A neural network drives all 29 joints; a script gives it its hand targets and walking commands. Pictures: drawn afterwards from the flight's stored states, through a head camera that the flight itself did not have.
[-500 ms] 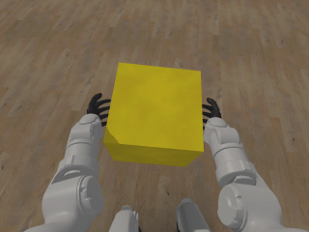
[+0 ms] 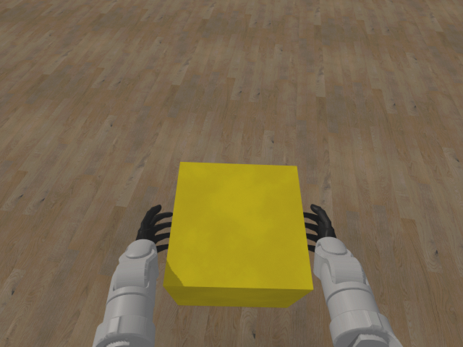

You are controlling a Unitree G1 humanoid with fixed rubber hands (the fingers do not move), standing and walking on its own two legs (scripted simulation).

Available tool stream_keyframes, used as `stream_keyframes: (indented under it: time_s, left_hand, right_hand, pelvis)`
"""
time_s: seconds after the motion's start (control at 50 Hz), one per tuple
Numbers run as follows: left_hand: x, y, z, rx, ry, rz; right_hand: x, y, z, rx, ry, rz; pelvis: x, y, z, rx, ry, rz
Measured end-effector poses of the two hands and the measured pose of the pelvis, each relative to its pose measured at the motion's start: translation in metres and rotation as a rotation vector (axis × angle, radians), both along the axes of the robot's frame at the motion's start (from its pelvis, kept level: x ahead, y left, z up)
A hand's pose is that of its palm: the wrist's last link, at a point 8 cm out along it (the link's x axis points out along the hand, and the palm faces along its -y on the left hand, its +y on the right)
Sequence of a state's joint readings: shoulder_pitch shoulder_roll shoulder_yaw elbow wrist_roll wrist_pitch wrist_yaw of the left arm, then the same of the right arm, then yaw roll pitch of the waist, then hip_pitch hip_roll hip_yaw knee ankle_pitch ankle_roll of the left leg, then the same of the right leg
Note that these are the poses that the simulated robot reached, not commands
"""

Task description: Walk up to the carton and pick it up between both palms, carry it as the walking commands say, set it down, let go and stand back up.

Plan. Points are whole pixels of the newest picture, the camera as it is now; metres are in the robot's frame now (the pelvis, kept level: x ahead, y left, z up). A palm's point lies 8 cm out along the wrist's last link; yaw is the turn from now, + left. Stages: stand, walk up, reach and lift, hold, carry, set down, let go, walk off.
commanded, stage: reach and lift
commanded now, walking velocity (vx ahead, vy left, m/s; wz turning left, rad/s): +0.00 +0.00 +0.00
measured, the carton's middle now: (235, 237) +0.38 +0.00 -0.10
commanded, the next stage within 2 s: none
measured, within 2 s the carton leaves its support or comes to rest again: neither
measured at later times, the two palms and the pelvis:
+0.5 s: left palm (130, 247) +0.31 +0.17 +0.04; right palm (337, 245) +0.30 -0.16 +0.04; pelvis -0.01 +0.01 +0.03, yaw -1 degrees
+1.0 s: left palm (119, 239) +0.30 +0.17 +0.09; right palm (352, 236) +0.29 -0.16 +0.09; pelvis -0.01 +0.01 +0.04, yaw -2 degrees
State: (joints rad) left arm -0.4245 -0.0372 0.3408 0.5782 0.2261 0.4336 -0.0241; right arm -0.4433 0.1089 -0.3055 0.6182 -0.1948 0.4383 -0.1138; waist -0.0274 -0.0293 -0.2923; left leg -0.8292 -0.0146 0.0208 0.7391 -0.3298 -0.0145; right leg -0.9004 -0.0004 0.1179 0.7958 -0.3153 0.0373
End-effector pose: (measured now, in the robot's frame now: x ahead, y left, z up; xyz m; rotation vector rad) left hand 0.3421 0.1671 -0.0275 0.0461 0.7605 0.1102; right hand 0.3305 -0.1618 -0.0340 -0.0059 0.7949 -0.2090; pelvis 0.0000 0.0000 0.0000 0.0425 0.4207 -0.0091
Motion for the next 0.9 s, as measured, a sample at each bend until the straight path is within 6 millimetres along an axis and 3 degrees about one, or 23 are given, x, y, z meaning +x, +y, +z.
stream_keyframes:
  time_s: [0.16,0.42,0.9]
  left_hand:
    - [-0.011,0.002,0.028,-0.002,-0.031,0.011]
    - [-0.029,0.005,0.055,-0.022,-0.034,0.016]
    - [-0.038,0.002,0.117,-0.021,-0.085,0.001]
  right_hand:
    - [-0.008,0.002,0.028,0.009,-0.034,0.001]
    - [-0.028,0.005,0.059,0.006,-0.042,-0.005]
    - [-0.038,0.003,0.12,-0.011,-0.089,-0.013]
  pelvis:
    - [-0.003,-0.001,0.012,-0.003,-0.105,-0.007]
    - [-0.014,0.004,0.023,-0.015,-0.248,-0.014]
    - [-0.011,0.005,0.038,-0.025,-0.428,-0.022]
